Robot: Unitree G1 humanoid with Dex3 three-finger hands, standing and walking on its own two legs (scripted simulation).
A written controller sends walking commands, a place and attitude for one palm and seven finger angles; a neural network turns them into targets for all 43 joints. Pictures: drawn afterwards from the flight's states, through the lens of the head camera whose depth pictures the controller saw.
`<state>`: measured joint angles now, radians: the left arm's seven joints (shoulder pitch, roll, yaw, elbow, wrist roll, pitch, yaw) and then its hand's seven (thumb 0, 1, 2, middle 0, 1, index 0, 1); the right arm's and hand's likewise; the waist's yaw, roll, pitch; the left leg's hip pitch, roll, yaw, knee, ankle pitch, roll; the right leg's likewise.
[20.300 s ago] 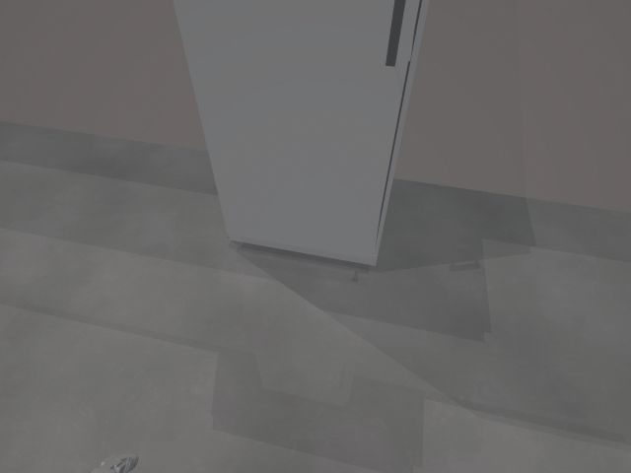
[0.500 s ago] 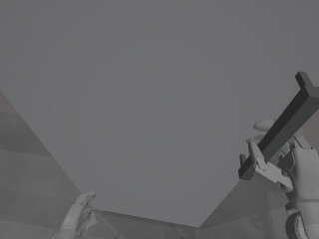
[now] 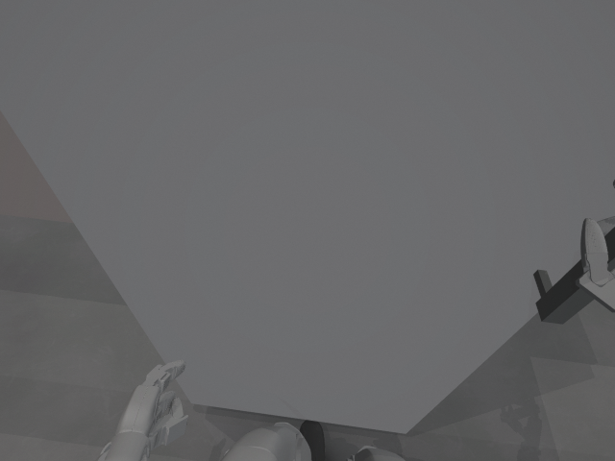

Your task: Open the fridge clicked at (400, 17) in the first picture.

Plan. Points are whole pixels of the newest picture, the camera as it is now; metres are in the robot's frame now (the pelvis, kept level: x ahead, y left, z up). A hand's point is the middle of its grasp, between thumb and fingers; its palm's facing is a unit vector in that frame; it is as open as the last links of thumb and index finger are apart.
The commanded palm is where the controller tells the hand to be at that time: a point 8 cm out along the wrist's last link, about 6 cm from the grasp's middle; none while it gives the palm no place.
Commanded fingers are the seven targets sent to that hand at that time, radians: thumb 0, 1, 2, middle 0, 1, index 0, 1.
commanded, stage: stop walking and hold the door back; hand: right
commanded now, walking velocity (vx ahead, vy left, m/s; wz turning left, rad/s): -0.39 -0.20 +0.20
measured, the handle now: out of the picture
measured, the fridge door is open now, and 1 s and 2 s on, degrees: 0 0 0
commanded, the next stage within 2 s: loosen the grip on the handle in 1.36 s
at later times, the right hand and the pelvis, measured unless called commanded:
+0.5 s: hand (604, 261) +0.26 -0.21 +0.23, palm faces +0.42 +0.86 -0.30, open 6.6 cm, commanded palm +0.21 -0.26 +0.23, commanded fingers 0.00 -0.90 -0.90 0.45 1.40 0.45 1.40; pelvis -0.08 +0.04 +0.02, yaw -2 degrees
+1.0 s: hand (605, 263) +0.26 -0.21 +0.23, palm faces +0.32 +0.92 -0.23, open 6.3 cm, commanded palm +0.23 -0.26 +0.23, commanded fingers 0.00 -0.90 -0.90 0.45 1.40 0.45 1.40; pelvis -0.14 +0.01 +0.03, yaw +2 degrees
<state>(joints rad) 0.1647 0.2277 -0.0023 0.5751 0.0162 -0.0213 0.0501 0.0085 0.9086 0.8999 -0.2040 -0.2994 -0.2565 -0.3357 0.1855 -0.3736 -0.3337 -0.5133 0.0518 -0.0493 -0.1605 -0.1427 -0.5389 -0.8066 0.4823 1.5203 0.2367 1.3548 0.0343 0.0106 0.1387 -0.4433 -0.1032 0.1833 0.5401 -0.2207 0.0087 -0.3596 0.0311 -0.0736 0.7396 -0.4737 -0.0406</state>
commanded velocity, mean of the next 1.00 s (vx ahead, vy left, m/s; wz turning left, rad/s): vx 0.06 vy -0.07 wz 0.01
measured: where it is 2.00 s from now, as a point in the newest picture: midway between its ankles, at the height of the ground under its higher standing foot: outside the picture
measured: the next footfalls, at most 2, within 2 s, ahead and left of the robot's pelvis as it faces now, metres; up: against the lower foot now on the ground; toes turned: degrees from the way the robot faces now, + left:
left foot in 0.18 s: -0.03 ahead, +0.13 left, +0.00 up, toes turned +0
right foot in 0.46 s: -0.03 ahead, -0.07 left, +0.00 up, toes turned -5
